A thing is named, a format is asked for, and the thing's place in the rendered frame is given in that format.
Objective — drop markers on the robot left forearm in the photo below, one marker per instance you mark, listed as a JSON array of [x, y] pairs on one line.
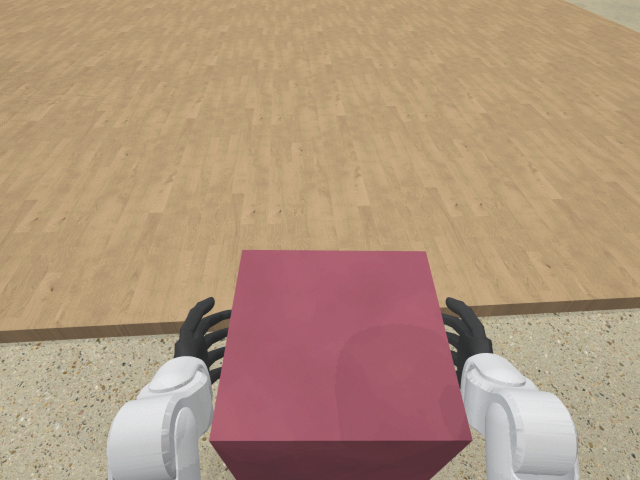
[[155, 437]]

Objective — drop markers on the carton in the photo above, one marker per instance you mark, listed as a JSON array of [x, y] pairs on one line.
[[337, 366]]

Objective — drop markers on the robot right forearm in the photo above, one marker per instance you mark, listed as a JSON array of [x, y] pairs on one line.
[[529, 434]]

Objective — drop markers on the robot left hand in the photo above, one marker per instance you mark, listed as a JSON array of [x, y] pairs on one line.
[[192, 341]]

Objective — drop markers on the robot right hand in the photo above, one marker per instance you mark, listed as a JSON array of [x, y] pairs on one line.
[[472, 339]]

